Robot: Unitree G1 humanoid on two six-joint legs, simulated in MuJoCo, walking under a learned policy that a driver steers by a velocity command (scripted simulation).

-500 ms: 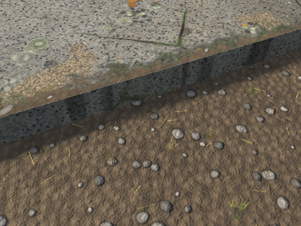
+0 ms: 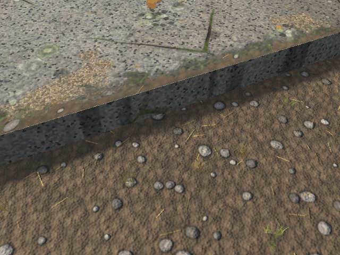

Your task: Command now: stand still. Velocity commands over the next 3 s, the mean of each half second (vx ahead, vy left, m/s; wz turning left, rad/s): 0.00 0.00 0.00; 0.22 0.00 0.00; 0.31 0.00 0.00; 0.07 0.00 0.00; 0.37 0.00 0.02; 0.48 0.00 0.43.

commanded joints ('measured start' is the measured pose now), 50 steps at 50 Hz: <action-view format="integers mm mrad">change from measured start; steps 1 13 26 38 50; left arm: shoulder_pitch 4 26 61 44 321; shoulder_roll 110 94 76 12 44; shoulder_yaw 18 8 -1 -7 -6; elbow -20 26 51 5 48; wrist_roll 0 -2 -3 -26 -8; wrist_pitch -9 -9 -11 -87 -118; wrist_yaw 4 6 9 -15 -44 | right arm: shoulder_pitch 15 56 100 245 -27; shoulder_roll -108 -93 -71 -152 -87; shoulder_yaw -17 -7 0 -40 -40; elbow -21 19 41 51 -109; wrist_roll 0 1 3 34 35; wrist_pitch -8 -7 -7 -53 -120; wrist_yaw -5 -8 -10 1 48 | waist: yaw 0 0 0 -37 42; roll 6 2 3 166 -62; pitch -21 -11 -3 81 55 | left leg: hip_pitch -38 -48 -58 -32 -741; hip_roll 29 21 16 245 106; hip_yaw -26 -22 -20 -405 -26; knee -85 -88 -88 -254 668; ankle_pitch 121 108 102 -542 18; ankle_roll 16 19 22 227 82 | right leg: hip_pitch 16 5 -7 -281 342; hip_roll -41 -37 -34 6 -273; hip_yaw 37 27 19 -66 240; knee -78 -83 -82 192 -303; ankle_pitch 146 132 123 -200 261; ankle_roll -20 -18 -15 -55 -175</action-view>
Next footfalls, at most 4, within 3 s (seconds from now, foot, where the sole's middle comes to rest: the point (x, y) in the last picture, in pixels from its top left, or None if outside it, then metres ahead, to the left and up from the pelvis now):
1.28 left None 0.44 0.12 -0.78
1.68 right None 0.45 -0.11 -0.78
2.22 right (211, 247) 0.54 -0.13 -0.78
2.72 left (155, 173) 0.89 0.10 -0.78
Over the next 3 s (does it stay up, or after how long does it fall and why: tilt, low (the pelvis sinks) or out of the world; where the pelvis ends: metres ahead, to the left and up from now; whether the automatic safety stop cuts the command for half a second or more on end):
stays up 0.85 0.04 0.00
